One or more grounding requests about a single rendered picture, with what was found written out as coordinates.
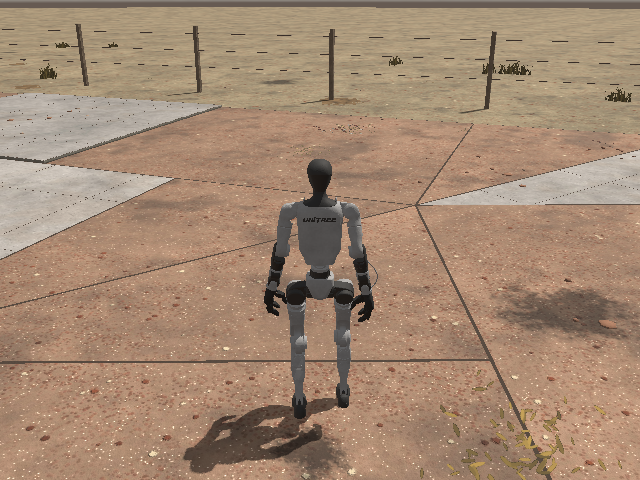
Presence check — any robot right thigh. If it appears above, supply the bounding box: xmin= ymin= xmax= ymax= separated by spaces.
xmin=334 ymin=279 xmax=354 ymax=347

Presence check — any left robot hand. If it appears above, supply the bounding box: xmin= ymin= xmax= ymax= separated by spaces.
xmin=264 ymin=288 xmax=287 ymax=316

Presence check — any right robot forearm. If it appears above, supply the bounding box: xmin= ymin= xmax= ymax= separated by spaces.
xmin=353 ymin=244 xmax=372 ymax=295

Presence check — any left robot foot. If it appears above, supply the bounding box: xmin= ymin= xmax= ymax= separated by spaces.
xmin=292 ymin=393 xmax=307 ymax=419

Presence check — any right robot hand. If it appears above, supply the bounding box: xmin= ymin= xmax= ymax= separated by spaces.
xmin=350 ymin=293 xmax=374 ymax=322

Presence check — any left robot upper arm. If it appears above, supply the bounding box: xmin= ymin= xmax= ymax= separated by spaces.
xmin=275 ymin=202 xmax=299 ymax=257

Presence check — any right robot upper arm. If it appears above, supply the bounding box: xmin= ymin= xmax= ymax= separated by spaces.
xmin=340 ymin=202 xmax=364 ymax=259

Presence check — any left robot forearm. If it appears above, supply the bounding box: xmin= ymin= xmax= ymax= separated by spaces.
xmin=266 ymin=242 xmax=285 ymax=291

